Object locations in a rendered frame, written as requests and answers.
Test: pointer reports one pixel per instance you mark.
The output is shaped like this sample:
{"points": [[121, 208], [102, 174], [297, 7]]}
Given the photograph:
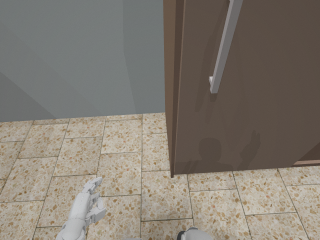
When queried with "right robot thigh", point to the right robot thigh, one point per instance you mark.
{"points": [[195, 234]]}

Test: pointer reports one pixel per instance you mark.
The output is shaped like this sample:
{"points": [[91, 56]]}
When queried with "handle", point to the handle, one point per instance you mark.
{"points": [[226, 40]]}

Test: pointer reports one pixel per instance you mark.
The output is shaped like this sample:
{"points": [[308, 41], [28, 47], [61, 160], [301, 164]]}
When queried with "left robot forearm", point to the left robot forearm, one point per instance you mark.
{"points": [[73, 229]]}

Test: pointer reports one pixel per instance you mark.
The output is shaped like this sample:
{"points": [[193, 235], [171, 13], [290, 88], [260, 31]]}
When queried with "robot right shin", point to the robot right shin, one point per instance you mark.
{"points": [[192, 228]]}

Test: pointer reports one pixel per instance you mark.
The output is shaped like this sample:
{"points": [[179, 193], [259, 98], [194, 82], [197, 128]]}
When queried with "wardrobe door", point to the wardrobe door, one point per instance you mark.
{"points": [[266, 113], [313, 154]]}

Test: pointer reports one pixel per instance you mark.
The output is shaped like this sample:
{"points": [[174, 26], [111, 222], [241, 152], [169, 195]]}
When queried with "left robot hand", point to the left robot hand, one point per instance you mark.
{"points": [[82, 207]]}

